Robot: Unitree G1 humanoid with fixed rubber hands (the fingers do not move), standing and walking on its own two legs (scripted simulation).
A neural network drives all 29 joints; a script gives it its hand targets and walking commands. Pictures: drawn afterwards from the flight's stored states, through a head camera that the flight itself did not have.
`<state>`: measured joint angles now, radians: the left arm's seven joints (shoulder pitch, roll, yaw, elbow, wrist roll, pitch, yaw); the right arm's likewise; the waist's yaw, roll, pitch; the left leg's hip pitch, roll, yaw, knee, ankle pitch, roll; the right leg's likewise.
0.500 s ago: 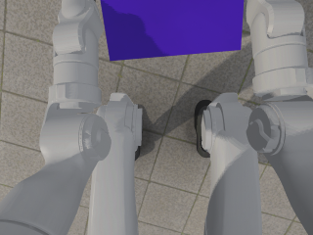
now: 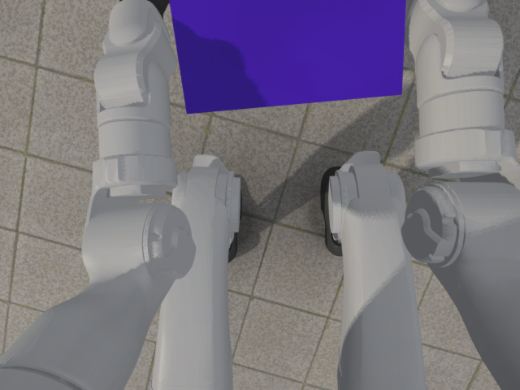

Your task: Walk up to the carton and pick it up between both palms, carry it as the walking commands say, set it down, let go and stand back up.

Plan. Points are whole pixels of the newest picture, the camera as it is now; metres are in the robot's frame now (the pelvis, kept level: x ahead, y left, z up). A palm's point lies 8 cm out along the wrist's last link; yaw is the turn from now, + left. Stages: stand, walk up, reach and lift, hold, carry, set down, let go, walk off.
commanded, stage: reach and lift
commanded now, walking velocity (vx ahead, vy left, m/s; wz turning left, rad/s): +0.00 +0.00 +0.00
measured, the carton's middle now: out of the picture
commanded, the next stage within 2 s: none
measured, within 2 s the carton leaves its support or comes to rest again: neither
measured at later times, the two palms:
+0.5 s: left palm out of the picture +0.51 +0.15 -0.04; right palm out of the picture +0.53 -0.15 -0.03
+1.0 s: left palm out of the picture +0.48 +0.15 +0.03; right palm out of the picture +0.51 -0.15 +0.04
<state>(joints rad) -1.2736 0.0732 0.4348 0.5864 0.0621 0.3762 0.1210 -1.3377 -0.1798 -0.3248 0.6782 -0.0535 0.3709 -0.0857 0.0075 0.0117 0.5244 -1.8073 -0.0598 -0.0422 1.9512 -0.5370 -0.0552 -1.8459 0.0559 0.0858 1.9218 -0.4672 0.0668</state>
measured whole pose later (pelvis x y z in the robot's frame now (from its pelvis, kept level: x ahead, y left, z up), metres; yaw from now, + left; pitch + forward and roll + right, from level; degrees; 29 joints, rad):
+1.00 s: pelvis +0.00 +0.00 +0.11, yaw -1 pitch +14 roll +1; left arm -1.08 0.01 0.45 0.49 0.10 0.41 0.09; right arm -1.16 -0.09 -0.33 0.57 -0.10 0.43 -0.08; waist 0.01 0.00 0.52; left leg -1.37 -0.05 -0.04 1.59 -0.47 -0.04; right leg -1.41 0.05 0.10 1.58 -0.41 0.05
